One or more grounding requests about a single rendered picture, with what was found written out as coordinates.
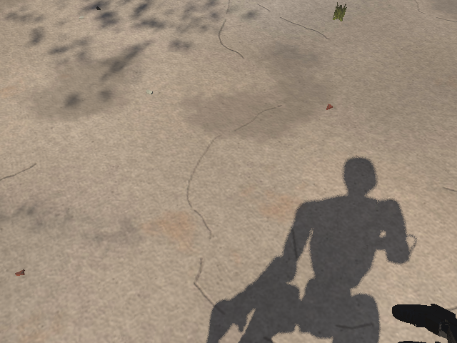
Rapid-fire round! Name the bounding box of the right robot hand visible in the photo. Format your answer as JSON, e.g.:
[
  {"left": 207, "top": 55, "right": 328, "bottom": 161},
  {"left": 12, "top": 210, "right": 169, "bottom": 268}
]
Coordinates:
[{"left": 392, "top": 304, "right": 457, "bottom": 343}]

